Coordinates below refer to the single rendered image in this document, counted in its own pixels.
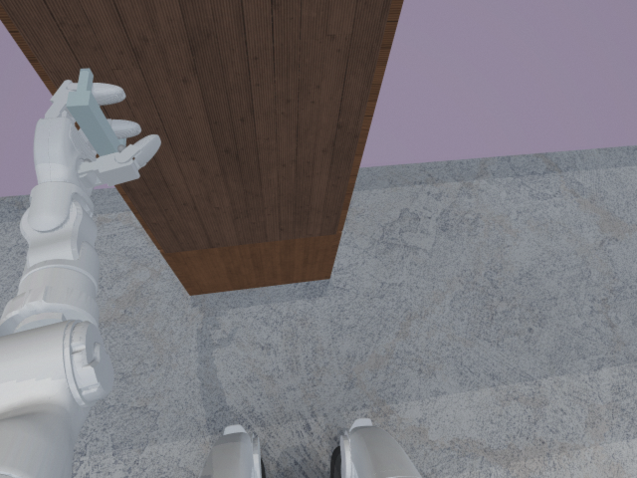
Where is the right robot thigh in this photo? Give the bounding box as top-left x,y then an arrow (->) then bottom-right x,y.
340,426 -> 422,478

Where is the robot left upper arm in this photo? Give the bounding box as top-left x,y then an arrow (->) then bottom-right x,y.
0,320 -> 113,478

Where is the robot left shin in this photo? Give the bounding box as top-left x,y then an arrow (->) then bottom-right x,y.
224,424 -> 247,435

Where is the robot left hand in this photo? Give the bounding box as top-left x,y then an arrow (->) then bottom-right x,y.
34,80 -> 161,197

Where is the cupboard door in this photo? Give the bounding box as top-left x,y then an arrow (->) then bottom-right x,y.
0,0 -> 392,254

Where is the left robot forearm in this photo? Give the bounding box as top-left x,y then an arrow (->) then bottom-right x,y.
0,181 -> 100,337

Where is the handle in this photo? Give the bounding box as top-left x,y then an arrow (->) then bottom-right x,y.
66,68 -> 126,156

